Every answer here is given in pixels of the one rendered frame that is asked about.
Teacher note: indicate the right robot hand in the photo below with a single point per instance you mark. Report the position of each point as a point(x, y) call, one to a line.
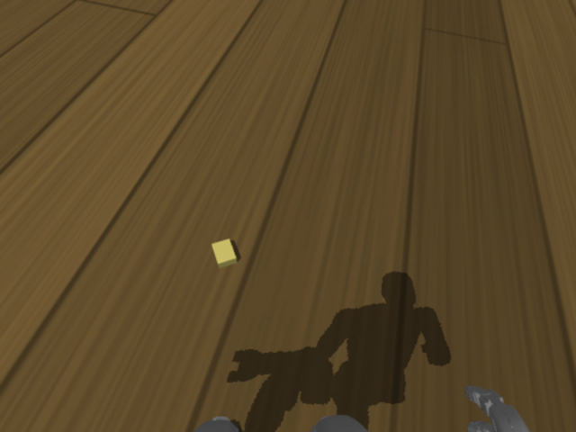
point(503, 418)

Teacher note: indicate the small box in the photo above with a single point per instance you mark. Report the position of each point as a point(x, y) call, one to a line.
point(224, 253)

